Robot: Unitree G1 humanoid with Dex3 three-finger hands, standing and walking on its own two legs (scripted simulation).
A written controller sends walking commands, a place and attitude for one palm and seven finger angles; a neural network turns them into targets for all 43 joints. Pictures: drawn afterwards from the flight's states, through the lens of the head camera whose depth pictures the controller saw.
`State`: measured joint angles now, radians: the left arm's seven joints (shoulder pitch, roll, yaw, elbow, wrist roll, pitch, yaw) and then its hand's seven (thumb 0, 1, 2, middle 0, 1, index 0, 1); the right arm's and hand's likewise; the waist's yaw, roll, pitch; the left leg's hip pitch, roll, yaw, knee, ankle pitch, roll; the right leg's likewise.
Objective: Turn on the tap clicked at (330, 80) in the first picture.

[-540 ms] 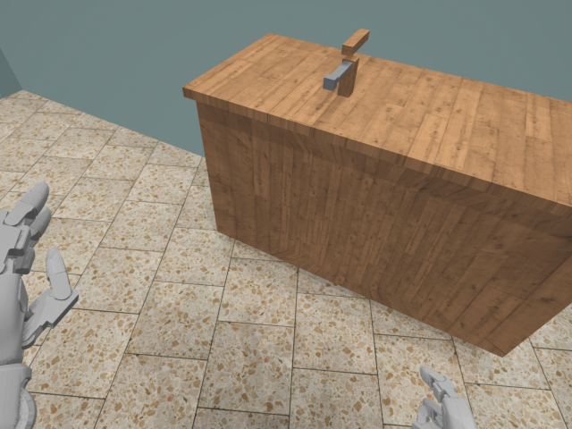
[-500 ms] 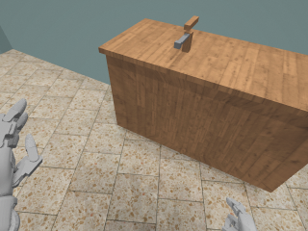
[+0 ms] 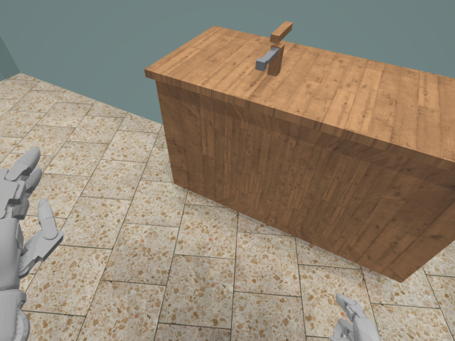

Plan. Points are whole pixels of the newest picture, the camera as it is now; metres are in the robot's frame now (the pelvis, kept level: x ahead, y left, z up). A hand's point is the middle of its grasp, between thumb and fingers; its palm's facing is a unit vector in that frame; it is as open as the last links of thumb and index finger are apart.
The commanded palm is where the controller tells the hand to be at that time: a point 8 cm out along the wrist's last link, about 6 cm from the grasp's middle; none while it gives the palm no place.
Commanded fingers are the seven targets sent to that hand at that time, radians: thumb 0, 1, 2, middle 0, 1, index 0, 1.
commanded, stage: walk around to get in front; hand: left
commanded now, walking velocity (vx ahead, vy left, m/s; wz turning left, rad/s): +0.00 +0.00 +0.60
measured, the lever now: (261, 64) +0.86 -0.05 +0.09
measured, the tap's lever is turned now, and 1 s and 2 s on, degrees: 0 0 0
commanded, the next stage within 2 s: none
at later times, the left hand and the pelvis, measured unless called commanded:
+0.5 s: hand (29, 274) +0.16 +0.25 +0.16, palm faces +0.50 -0.75 -0.44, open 7.4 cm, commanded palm +0.09 +0.29 +0.18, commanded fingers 0.00 0.90 0.90 -0.20 -0.30 -0.20 -0.30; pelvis -0.01 -0.02 -0.01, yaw +10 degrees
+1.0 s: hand out of the picture +0.00 +0.28 +0.18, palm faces +0.76 -0.50 -0.42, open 7.4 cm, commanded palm -0.06 +0.29 +0.18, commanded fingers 0.00 0.90 0.90 -0.20 -0.30 -0.20 -0.30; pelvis -0.05 -0.04 +0.00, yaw +31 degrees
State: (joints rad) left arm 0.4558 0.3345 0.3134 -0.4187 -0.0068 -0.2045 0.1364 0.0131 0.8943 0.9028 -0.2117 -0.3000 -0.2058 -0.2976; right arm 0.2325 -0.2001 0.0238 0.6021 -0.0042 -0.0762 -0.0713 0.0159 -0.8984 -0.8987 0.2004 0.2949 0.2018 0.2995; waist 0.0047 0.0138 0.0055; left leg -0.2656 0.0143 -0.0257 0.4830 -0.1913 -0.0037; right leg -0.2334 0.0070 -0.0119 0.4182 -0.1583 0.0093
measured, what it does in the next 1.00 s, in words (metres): steps on the spot, turning left: left foot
